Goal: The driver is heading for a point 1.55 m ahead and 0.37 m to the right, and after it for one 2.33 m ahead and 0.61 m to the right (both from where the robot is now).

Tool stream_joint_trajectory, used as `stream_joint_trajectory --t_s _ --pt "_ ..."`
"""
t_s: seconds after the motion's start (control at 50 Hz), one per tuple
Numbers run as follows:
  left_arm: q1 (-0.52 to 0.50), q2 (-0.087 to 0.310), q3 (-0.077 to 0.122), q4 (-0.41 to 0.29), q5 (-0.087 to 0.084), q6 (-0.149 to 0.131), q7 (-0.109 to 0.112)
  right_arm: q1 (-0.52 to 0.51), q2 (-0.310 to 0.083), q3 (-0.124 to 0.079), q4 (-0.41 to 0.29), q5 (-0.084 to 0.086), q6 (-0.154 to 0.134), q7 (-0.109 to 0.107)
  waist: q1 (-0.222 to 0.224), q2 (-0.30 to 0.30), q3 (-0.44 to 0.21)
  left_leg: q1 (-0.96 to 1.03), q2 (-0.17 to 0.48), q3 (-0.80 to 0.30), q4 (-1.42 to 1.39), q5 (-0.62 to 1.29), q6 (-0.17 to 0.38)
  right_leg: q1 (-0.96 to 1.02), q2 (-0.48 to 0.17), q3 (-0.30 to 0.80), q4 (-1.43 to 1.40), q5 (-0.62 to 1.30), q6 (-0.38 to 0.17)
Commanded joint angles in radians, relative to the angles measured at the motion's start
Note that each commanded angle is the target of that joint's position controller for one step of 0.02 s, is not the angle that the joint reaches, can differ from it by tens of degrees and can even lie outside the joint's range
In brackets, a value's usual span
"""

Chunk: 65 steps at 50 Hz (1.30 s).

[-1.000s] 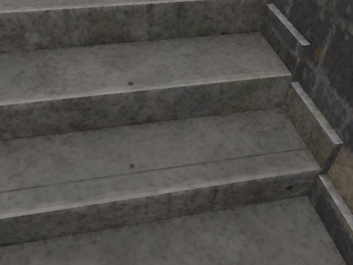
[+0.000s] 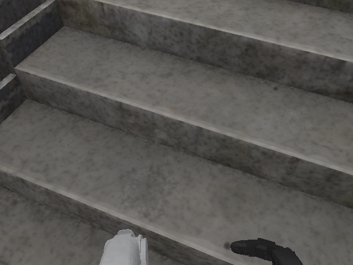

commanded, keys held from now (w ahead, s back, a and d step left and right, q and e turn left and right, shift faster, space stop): w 1.00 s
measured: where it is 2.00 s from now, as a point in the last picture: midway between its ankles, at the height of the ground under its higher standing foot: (228, 7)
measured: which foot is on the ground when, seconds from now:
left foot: up 0.00-0.06, down 0.08-0.64, up 0.66-1.00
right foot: down 0.00-0.14, up 0.16-0.62, down 0.64-1.00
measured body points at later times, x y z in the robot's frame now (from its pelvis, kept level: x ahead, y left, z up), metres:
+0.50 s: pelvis +0.30 +0.04 +0.16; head +0.32 +0.05 +0.60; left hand +0.53 +0.21 +0.08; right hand +0.16 -0.15 +0.01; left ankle +0.22 +0.12 -0.58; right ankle +0.41 -0.07 -0.30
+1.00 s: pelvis +0.59 +0.00 +0.30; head +0.59 -0.02 +0.75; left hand +0.49 +0.21 +0.16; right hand +0.77 -0.17 +0.19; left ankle +0.69 +0.13 -0.18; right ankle +0.54 -0.04 -0.43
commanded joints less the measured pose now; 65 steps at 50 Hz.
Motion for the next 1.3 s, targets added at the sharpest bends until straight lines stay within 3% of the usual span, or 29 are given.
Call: stream_joint_trajectory --t_s 0.02,0.08,0.1,0.14,0.16,0.18,0.22,0.24,0.3,0.36,0.5,0.56,0.62,0.64,0.66,0.68,0.7,0.76,0.8,0.9,0.94,1.08,1.1,1.12,1.16,1.24,1.26,1.28,1.3 --pt "0.08 0.209 0.032 -0.03 -0.061 -0.03 -0.015 -0.253 -0.077 -0.023 -0.144 -0.007 0.002 0.032 -0.073 -0.101 0.061 0.422 -0.118 0.143 -0.17 -0.183 -0.051 -0.146 -0.256 0.087 -0.122 0.928 -0.244" --pt "0.038 0.343 0.093 -0.035 -0.053 -0.042 -0.009 -0.026 -0.076 -0.031 -0.087 0.002 -0.037 0.018 -0.193 -0.197 -0.004 0.67 -0.179 0.082 -0.47 -0.155 -0.043 0.117 -0.286 0.101 0.102 1.645 -0.176" --pt "0.129 0.279 0.098 -0.042 -0.05 -0.058 -0.004 0.048 -0.12 -0.032 -0.068 0.032 -0.052 0.004 -0.146 -0.121 -0.159 1.051 -0.156 -0.021 -0.387 0.14 -0.008 -0.146 -0.211 0.131 0.231 1.572 -0.102" --pt "0.056 0.235 0.108 -0.084 -0.03 -0.052 -0.027 0.382 -0.229 -0.075 0.03 0.004 -0.04 -0.03 -0.279 0.024 -0.228 1.532 -0.067 -0.376 -0.768 -0.021 0.036 -0.619 -0.065 0.27 0.6 0.773 -0.063" --pt "0.002 0.185 0.125 -0.088 -0.052 -0.026 -0.045 0.573 -0.316 -0.113 0.109 -0.016 -0.046 -0.041 -0.296 0.102 -0.265 1.515 0.078 -0.727 -1.04 -0.006 0.042 -0.713 0.019 0.404 0.965 0.224 -0.03" --pt "-0.09 0.183 0.145 -0.106 -0.09 -0.014 -0.03 0.595 -0.364 -0.147 0.143 -0.028 -0.069 -0.052 -0.285 0.115 -0.199 1.341 0.111 -0.814 -1.111 0.012 -0.026 -0.74 0.058 0.568 1.331 0.283 -0.042" --pt "-0.156 0.136 0.135 -0.13 -0.099 -0.046 -0.002 0.441 -0.288 -0.127 0.165 -0.005 -0.109 -0.039 -0.171 0.165 -0.052 1.095 0.093 -0.67 -1.088 0.061 -0.078 -0.882 0.098 0.647 1.696 0.343 -0.1" --pt "-0.269 0.166 0.151 -0.323 -0.118 -0.045 0.089 0.316 -0.108 -0.088 0.174 0.058 -0.138 -0.057 -0.047 0.061 -0.056 1.088 0.102 -0.539 -1.12 -0.08 -0.037 -0.884 0.028 0.432 1.742 0.212 -0.088" --pt "-0.376 0.073 0.096 -0.419 -0.093 0.014 0.139 0.368 -0.051 -0.073 0.277 0.03 -0.179 -0.087 0.008 0.042 0.076 0.928 0.043 -0.345 -1.197 -0.189 -0.095 -1.028 0.008 0.475 1.776 0.147 -0.118" --pt "-0.396 0.094 0.097 -0.438 -0.111 0.049 0.15 0.472 -0.103 -0.069 0.295 0.002 -0.2 -0.077 -0.022 0.094 0.128 0.928 0.051 -0.256 -1.296 0.041 -0.076 -1.171 0.049 0.344 1.894 0.147 -0.09" --pt "-0.782 0.117 0.049 -0.668 -0.102 0.071 0.136 0.687 -0.182 -0.063 0.356 0.043 -0.203 -0.117 -0.075 0.073 0.176 1.18 0.024 -0.205 -1.493 -0.118 -0.086 -1.387 -0.021 0.257 1.62 -0.01 -0.106" --pt "-0.733 0.127 0.047 -0.643 -0.121 0.089 0.116 0.681 -0.227 -0.074 0.294 0.057 -0.192 -0.151 -0.083 0.068 0.076 1.277 0.026 -0.057 -1.559 0.516 -0.057 -0.991 -0.006 0.123 1.228 -0.082 -0.14" --pt "-0.395 0.184 0.079 -0.501 -0.144 0.076 0.123 0.626 -0.339 -0.101 0.209 0.071 -0.192 -0.143 0.069 0.204 -0.136 1.388 0.081 -0.028 -1.136 1.508 -0.068 -0.525 0.145 0.073 0.942 -0.096 -0.153" --pt "-0.299 0.234 0.103 -0.456 -0.12 0.069 0.124 0.601 -0.342 -0.111 0.184 0.065 -0.197 -0.122 0.099 0.233 -0.197 1.362 0.054 -0.017 -0.915 1.375 -0.091 -0.371 0.143 0.156 0.796 -0.114 -0.166" --pt "-0.192 0.361 0.148 -0.403 -0.091 0.061 0.132 0.599 -0.252 -0.1 0.124 0.071 -0.198 -0.094 0.093 0.058 -0.23 0.997 -0.076 -0.034 -0.515 0.99 -0.148 -0.17 -0.063 0.643 0.614 -0.348 -0.26" --pt "-0.188 0.427 0.175 -0.373 -0.098 0.078 0.14 0.527 -0.217 -0.114 0.064 0.036 -0.189 -0.064 0.083 -0.16 -0.232 0.757 -0.265 -0.109 -0.133 -0.059 -0.17 -0.146 -0.216 1.182 0.165 -0.441 -0.312" --pt "-0.332 0.394 0.172 -0.374 -0.101 0.068 0.14 0.531 -0.158 -0.107 0.02 0.002 -0.179 -0.058 -0.031 -0.075 -0.136 0.627 -0.206 -0.27 0.071 -0.039 -0.145 -0.243 -0.248 1.263 0.09 -0.611 -0.264" --pt "-0.353 0.134 0.114 -0.252 -0.083 0.042 0.132 0.477 -0.061 -0.078 -0.057 -0.004 -0.151 -0.074 -0.146 0.114 0.124 0.51 -0.139 -0.2 0.241 0.106 -0.112 -0.6 -0.171 0.812 0.222 -0.351 -0.164" --pt "-0.313 0.095 0.102 -0.192 -0.077 0.003 0.126 0.49 -0.01 -0.055 -0.092 0.013 -0.127 -0.084 -0.178 0.021 0.137 0.397 -0.156 -0.218 0.364 0.045 -0.096 -0.591 -0.13 0.656 0.199 -0.161 -0.156" --pt "-0.233 0.222 0.13 -0.184 -0.115 -0.031 0.113 0.368 -0.077 -0.055 -0.13 -0.006 -0.097 -0.081 -0.154 0.064 0.132 0.29 -0.112 -0.1 0.103 0.14 -0.146 -0.486 -0.082 0.482 0.107 -0.026 -0.117" --pt "-0.1 0.219 0.128 -0.155 -0.111 -0.038 0.126 0.304 -0.045 -0.055 -0.119 0.003 -0.093 -0.09 -0.087 -0.032 0.108 0.157 -0.119 -0.028 0.267 0.125 -0.161 -0.327 -0.108 0.514 0.116 0.12 -0.153" --pt "0.086 0.195 0.122 -0.122 -0.096 -0.021 0.162 -0.115 0.004 -0.004 -0.351 0.015 -0.113 -0.089 0.0 -0.006 0.22 -0.183 -0.055 0.021 0.24 -0.237 -0.144 -0.075 -0.136 0.538 0.006 0.233 -0.124" --pt "0.186 0.148 0.071 -0.052 0.039 0.016 0.066 -0.174 -0.043 0.01 -0.338 0.014 -0.079 -0.038 0.01 -0.094 -0.036 -0.108 -0.044 -0.024 0.046 -0.012 -0.02 -0.013 -0.184 0.54 -0.009 0.254 -0.196" --pt "0.197 0.142 0.073 -0.031 0.037 0.026 0.013 -0.245 -0.061 0.003 -0.343 0.008 -0.051 -0.026 0.007 -0.099 0.098 -0.072 -0.03 -0.039 -0.063 -0.101 0.019 -0.057 -0.208 0.511 -0.11 0.38 -0.205" --pt "-0.002 0.202 0.066 -0.142 -0.037 -0.002 -0.008 -0.242 -0.101 -0.014 -0.304 -0.005 -0.043 0.005 -0.093 -0.113 0.015 0.439 -0.149 0.14 -0.151 -0.195 -0.028 -0.319 -0.147 0.364 -0.093 1.065 -0.229" --pt "-0.022 0.443 0.14 -0.109 -0.055 -0.034 -0.03 0.107 -0.165 -0.035 -0.187 0.03 -0.03 -0.021 -0.236 -0.172 -0.121 0.95 -0.253 0.045 -0.573 -0.111 -0.094 -0.124 -0.215 0.365 0.265 1.932 -0.157" --pt "0.084 0.307 0.11 -0.107 0.012 -0.039 -0.04 0.297 -0.174 -0.03 -0.121 0.049 -0.041 -0.024 -0.224 0.038 -0.37 1.46 -0.092 -0.271 -0.606 0.098 0.06 -0.471 -0.141 0.415 0.548 1.627 -0.126" --pt "0.036 0.241 0.102 -0.125 0.004 -0.023 -0.052 0.621 -0.218 -0.049 -0.017 -0.011 -0.037 -0.036 -0.336 0.236 -0.433 1.717 0.084 -0.7 -0.931 0.095 0.178 -0.763 0.042 0.484 0.843 0.625 -0.104" --pt "-0.07 0.246 0.128 -0.103 -0.068 -0.002 -0.062 0.784 -0.289 -0.087 0.063 -0.049 -0.056 -0.043 -0.369 0.267 -0.284 1.504 0.178 -0.954 -1.139 -0.08 0.212 -0.873 0.147 0.593 1.464 0.327 -0.092"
